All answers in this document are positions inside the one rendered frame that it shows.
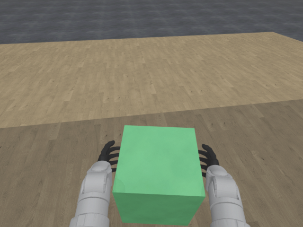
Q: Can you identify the carton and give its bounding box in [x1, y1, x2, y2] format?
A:
[112, 125, 205, 226]

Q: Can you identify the left robot forearm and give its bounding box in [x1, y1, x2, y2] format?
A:
[69, 161, 112, 227]

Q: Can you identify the robot right hand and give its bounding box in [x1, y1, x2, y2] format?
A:
[198, 144, 219, 178]

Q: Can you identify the robot left hand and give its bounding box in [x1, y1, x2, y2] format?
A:
[98, 140, 120, 172]

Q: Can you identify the right robot forearm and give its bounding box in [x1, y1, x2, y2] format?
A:
[205, 165, 250, 227]

